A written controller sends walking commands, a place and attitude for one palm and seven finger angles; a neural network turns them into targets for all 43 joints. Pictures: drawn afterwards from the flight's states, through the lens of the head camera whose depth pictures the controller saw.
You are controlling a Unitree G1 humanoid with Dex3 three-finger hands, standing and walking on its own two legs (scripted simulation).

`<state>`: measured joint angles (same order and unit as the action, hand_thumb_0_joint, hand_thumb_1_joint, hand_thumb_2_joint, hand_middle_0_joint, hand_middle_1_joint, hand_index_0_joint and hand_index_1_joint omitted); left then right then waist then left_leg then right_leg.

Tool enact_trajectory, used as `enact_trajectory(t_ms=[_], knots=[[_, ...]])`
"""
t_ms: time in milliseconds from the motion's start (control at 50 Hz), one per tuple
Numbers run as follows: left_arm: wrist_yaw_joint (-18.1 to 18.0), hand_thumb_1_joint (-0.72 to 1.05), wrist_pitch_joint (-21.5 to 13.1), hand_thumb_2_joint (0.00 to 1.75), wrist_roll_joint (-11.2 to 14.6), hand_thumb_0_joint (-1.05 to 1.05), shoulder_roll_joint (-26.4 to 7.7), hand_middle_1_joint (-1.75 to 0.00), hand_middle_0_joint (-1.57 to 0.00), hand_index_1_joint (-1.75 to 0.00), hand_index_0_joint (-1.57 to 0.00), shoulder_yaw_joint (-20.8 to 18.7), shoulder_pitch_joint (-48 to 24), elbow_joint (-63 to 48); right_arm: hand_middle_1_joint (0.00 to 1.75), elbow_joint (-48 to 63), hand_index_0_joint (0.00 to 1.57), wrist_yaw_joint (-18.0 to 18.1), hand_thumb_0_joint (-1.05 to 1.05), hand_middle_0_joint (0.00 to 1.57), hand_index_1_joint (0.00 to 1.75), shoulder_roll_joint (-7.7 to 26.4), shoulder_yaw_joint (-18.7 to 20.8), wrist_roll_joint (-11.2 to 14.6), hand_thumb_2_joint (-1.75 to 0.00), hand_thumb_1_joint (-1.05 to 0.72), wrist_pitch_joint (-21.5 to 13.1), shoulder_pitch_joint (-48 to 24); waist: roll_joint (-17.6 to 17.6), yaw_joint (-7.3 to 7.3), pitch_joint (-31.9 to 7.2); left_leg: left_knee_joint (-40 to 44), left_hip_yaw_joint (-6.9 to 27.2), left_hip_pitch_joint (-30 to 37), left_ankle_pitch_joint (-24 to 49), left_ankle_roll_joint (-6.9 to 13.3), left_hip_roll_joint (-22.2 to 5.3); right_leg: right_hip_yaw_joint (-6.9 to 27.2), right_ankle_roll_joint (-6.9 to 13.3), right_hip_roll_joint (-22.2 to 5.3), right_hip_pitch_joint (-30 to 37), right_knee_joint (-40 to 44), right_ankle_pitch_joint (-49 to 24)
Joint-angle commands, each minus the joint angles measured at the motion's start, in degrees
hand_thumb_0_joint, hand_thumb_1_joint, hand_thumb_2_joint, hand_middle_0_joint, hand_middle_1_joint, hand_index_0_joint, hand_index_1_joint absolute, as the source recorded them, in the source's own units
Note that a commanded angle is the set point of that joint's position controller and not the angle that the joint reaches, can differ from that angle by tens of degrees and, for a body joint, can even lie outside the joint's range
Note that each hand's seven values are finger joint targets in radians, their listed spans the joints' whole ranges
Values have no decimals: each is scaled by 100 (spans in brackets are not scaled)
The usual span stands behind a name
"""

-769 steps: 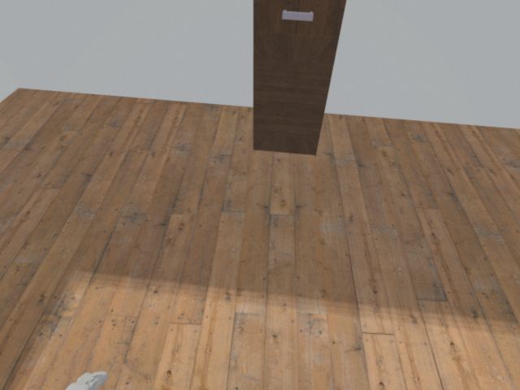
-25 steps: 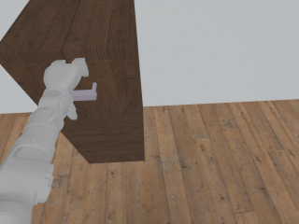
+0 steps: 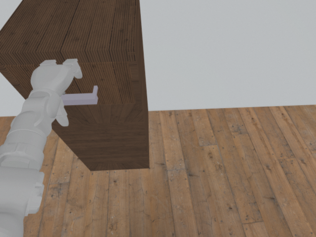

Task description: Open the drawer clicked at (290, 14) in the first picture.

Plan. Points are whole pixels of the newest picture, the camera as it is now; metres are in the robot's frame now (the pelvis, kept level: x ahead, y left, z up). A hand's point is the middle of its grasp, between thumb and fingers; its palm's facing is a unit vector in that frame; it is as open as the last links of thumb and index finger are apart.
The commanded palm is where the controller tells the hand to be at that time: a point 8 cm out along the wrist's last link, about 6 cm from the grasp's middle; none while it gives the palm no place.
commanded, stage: move the hooked fingers above the handle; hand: left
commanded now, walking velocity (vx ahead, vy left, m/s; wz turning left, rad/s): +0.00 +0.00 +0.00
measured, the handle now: (76, 94) +0.52 +0.24 +0.02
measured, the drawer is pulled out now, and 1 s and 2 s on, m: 0.00 0.00 0.00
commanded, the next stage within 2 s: lower the fingers behind the handle in 0.66 s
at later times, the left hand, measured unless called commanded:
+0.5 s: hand (64, 93) +0.47 +0.24 +0.08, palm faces -0.01 -0.03 -1.00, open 13.8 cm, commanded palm +0.45 +0.24 +0.14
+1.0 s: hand (66, 100) +0.46 +0.24 +0.06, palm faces -0.06 -0.03 -1.00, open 13.8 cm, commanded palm +0.45 +0.24 +0.12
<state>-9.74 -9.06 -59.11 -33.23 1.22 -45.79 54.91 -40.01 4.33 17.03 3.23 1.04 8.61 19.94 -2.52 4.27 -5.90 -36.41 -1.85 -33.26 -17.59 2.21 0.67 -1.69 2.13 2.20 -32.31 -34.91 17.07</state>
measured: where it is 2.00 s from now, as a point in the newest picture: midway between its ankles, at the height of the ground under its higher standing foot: outside the picture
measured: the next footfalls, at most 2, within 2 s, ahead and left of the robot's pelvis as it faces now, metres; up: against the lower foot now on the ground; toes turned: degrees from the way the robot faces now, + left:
none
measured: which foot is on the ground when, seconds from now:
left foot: down 0.00-1.00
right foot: down 0.00-1.00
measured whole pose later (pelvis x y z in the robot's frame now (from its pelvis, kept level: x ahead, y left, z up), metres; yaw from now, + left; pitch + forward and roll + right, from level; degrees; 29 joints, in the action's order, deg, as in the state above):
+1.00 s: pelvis +0.01 +0.01 +0.00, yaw +0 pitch +14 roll -1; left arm -10.2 -6.6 -59.4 -29.0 2.8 -41.0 50.3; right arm -38.8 2.7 15.0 3.0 0.5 9.7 16.5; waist -2.8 2.5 -5.7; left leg -36.2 -1.8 -31.3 -18.6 2.7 1.4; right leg -1.6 1.7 1.6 -30.4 -35.1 18.3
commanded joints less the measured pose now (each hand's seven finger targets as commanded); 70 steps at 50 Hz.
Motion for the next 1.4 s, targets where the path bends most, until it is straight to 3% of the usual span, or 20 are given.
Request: enact_trajectory(t_ms=[0,120,160,220,260,300,360,420,500,540,640,680,800,860,920,960,1080,1240,1300,1380], knots=[[-253,-50,116,30,69,0,-1772,-120,-30,-120,-30,-697,-2446,-1108,30,458,20,-10,0,20,30,729,236,-27,-90,-90,-126,333,-52,-18,-2220,165,112,1226,1982,72,59,298,-7,-46,1165,352,-1830],[-229,-50,158,30,96,0,-1559,-120,-30,-120,-30,-613,-2104,-1286,30,514,20,-65,0,20,30,699,249,-30,-90,-90,-82,253,-156,-125,-2316,213,136,1512,2333,51,42,220,8,-7,1202,328,-1948],[-198,-50,186,30,121,0,-1249,-120,-30,-120,-30,-361,-2185,-1338,30,528,20,-75,0,20,30,684,238,-17,-90,-90,-75,199,-83,-44,-2128,241,157,1529,2249,53,32,184,5,0,1066,359,-1840],[-211,-50,103,30,91,0,-1379,-120,-30,-120,-30,-504,-2232,-1636,30,550,20,-86,0,20,30,680,256,-36,-90,-90,-66,174,-95,-92,-2316,234,189,1728,2489,49,11,180,10,2,1123,324,-1932],[-207,-50,133,30,133,0,-1055,-120,-30,-120,-30,-287,-2196,-1612,30,543,20,-104,0,20,30,648,255,-33,-90,-90,-72,138,-65,-25,-2135,221,215,1825,2506,43,0,139,10,17,944,352,-1868],[-229,-50,137,30,129,0,-1176,-120,-30,-120,-30,-409,-2189,-1614,30,539,20,-101,0,20,30,662,247,-49,-90,-90,-60,118,124,-34,-2129,211,224,1779,2557,51,1,141,7,19,998,347,-1899],[-283,-50,222,30,87,0,-1084,-120,-30,-120,-30,-304,-2385,-1579,30,529,20,-111,0,20,30,639,226,-39,-90,-90,-67,89,-40,-28,-1988,255,238,1751,2363,29,15,111,19,12,849,337,-1707],[-331,-50,266,30,46,0,-1287,-120,-30,-120,-30,-518,-2246,-1623,30,533,20,-116,0,20,30,622,236,-62,-90,-90,-57,86,-164,-139,-2379,198,237,1929,2731,3,12,129,29,4,1026,262,-1932],[-249,-50,336,30,85,0,-1011,-120,-30,-120,-30,-317,-2256,-1649,30,549,20,-134,0,20,30,603,240,-66,-90,-90,-27,45,-18,-74,-2379,131,236,2014,3049,-8,-8,107,16,16,1035,261,-2131],[-201,-50,388,30,107,0,-961,-120,-30,-120,-30,-282,-2136,-1567,30,556,20,-146,0,20,30,619,232,-52,-90,-90,-17,28,-10,-97,-2151,171,223,1911,2937,-5,-6,97,11,9,1003,284,-2100],[-133,-50,368,30,99,0,-1125,-120,-30,-120,-30,-441,-2000,-1735,30,588,20,-153,0,20,30,625,255,-56,-90,-90,10,5,-7,-190,-2304,171,216,1957,2995,4,3,125,19,1,1159,278,-2162],[-106,-50,362,30,114,0,-967,-120,-30,-120,-30,-335,-1884,-1795,30,636,20,-158,0,20,30,599,240,-52,-90,-90,29,-36,-26,-207,-2228,194,218,1935,3020,0,7,109,27,6,1164,283,-2171],[-133,-50,343,30,90,0,-1017,-120,-30,-120,-30,-395,-1814,-1646,30,623,20,-146,0,20,30,636,239,-54,-90,-90,37,-44,188,-171,-1978,230,202,1693,2648,26,26,130,36,9,1114,318,-1997],[-197,-50,306,30,33,0,-933,-120,-30,-120,-30,-259,-2111,-1606,30,588,20,-135,0,20,30,618,238,-41,-90,-90,7,9,35,-70,-1906,204,213,1653,2345,25,38,131,39,7,880,298,-1772],[-294,-50,210,30,-14,0,-1197,-120,-30,-120,-30,-461,-2213,-1621,30,570,20,-100,0,20,30,631,249,-74,-90,-90,-29,87,50,-59,-2206,126,191,1604,2298,55,56,188,25,-3,989,241,-1845],[-348,-50,145,30,0,0,-1026,-120,-30,-120,-30,-376,-2205,-1706,30,564,20,-102,0,20,30,588,271,-96,-90,-90,-56,128,-119,-67,-2385,49,191,1716,2488,44,69,185,35,7,957,178,-1987],[-498,-50,197,30,-45,0,-1132,-120,-30,-120,-30,-483,-2014,-1275,30,496,20,-114,0,20,30,618,265,-92,-90,-90,-70,200,-9,-39,-2194,-15,173,1380,2283,37,71,166,21,31,818,128,-1895],[-539,-50,145,30,-75,0,-1126,-120,-30,-120,-30,-521,-1799,-1220,30,480,20,-132,0,20,30,643,295,-108,-90,-90,-65,288,48,-66,-2408,-91,182,1342,2476,37,43,183,18,44,882,44,-2071],[-592,-50,100,30,-73,0,-907,-120,-30,-120,-30,-394,-1807,-1239,30,457,20,-147,0,20,30,629,307,-122,-90,-90,-64,277,39,9,-2262,-114,180,1317,2406,37,36,171,22,52,722,74,-1953],[-752,-50,120,30,-145,0,-1040,-120,-30,-120,-30,-435,-1973,-1056,30,422,20,-131,0,20,30,646,291,-109,-90,-90,-101,307,35,56,-2050,-99,193,1095,1898,57,56,177,25,58,496,69,-1543]])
